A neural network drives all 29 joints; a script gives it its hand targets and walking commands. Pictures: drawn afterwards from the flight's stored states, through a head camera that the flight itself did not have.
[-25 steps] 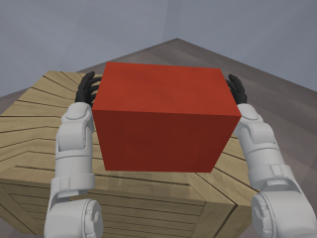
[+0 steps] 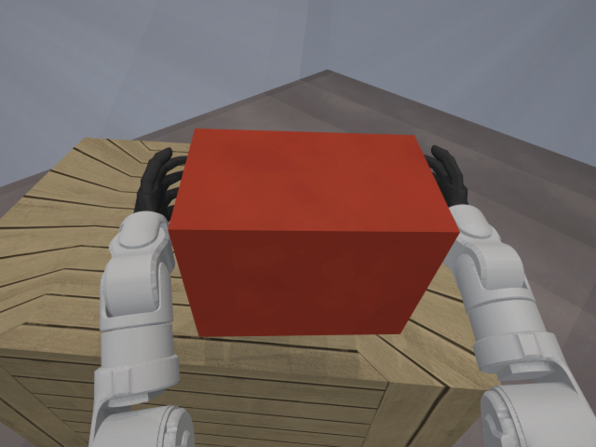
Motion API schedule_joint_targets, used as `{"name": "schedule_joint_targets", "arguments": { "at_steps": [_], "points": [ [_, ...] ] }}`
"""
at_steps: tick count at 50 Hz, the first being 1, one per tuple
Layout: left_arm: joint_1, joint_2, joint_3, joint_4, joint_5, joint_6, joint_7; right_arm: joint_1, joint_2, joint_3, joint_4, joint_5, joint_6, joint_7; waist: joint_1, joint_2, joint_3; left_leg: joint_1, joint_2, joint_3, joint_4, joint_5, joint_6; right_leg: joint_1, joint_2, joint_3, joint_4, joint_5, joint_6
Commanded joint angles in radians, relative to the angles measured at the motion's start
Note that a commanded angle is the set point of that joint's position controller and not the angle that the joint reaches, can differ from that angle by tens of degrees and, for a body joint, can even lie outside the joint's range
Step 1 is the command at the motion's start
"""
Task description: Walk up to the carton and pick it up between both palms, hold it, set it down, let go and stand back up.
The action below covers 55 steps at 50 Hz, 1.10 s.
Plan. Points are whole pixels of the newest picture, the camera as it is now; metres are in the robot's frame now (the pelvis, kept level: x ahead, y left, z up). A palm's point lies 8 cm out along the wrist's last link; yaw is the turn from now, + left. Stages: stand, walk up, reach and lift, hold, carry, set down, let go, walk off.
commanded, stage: hold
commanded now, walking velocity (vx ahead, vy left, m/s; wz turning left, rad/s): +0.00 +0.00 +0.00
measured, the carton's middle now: (304, 238) +0.35 +0.00 +0.14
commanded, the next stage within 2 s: none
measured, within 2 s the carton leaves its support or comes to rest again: neither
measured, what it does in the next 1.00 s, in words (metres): stands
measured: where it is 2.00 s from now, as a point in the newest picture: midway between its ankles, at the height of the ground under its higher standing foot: outside the picture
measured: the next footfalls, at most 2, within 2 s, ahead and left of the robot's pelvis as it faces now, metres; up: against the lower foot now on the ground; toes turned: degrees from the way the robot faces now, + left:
none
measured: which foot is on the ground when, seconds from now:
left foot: down 0.00-1.00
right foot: down 0.00-1.00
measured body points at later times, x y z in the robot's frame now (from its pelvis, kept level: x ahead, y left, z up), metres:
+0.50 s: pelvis -0.01 +0.00 +0.00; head -0.05 +0.01 +0.45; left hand +0.37 +0.19 +0.19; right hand +0.37 -0.19 +0.18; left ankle +0.04 +0.11 -0.75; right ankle -0.02 -0.11 -0.75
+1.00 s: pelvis +0.00 +0.00 +0.00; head -0.04 +0.02 +0.45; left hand +0.37 +0.19 +0.18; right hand +0.37 -0.19 +0.18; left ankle +0.04 +0.11 -0.75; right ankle -0.02 -0.11 -0.75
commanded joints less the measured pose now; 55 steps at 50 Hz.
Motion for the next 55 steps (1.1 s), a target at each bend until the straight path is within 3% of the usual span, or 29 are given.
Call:
{"name": "schedule_joint_targets", "arguments": {
  "at_steps": [1,16,25,43,55],
  "points": [
    [-0.661,-0.453,-0.525,-0.171,-0.15,-0.054,-0.134,-0.75,0.54,0.397,-0.383,0.089,-0.062,0.124,0.0,0.058,-0.446,0.351,-0.038,-0.054,0.025,0.267,-0.028,-0.075,0.044,0.019,-0.034,0.275,0.059],
    [-0.752,-0.465,-0.484,-0.048,-0.143,-0.079,-0.14,-0.823,0.581,0.346,-0.273,0.037,-0.077,0.138,0.006,0.046,-0.431,0.3,-0.039,-0.045,-0.009,0.114,-0.006,-0.115,0.03,0.023,-0.047,0.14,0.057],
    [-0.772,-0.477,-0.478,-0.018,-0.139,-0.096,-0.132,-0.844,0.591,0.339,-0.237,0.033,-0.096,0.141,0.007,0.052,-0.456,0.308,-0.04,-0.046,-0.002,0.125,-0.006,-0.114,0.03,0.024,-0.044,0.146,0.057],
    [-0.696,-0.479,-0.528,-0.134,-0.149,-0.082,-0.124,-0.772,0.559,0.386,-0.326,0.081,-0.091,0.13,-0.006,0.075,-0.466,0.358,-0.039,-0.056,0.031,0.265,-0.032,-0.084,0.045,0.018,-0.034,0.256,0.054],
    [-0.671,-0.466,-0.53,-0.159,-0.151,-0.067,-0.125,-0.752,0.544,0.385,-0.35,0.077,-0.078,0.135,-0.003,0.067,-0.444,0.353,-0.036,-0.055,0.02,0.244,-0.029,-0.092,0.044,0.017,-0.04,0.233,0.051]
  ]
}}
